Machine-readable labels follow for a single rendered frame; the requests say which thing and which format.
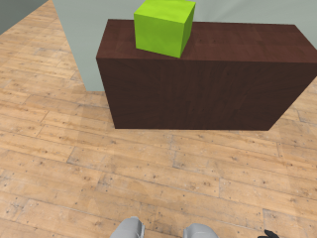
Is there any robot left thigh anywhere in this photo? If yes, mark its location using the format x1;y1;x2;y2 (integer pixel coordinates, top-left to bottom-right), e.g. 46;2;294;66
109;218;146;238

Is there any pedestal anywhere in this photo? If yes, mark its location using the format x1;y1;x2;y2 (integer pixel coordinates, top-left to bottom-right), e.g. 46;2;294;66
96;19;317;131

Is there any carton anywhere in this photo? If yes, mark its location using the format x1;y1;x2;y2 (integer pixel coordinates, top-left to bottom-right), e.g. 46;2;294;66
134;0;196;58

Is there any robot right thigh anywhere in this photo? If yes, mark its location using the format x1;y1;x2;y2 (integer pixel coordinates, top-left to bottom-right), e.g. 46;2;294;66
182;223;219;238

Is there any robot thigh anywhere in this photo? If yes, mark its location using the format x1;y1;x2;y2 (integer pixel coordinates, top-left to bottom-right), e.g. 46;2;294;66
109;218;146;238
182;223;219;238

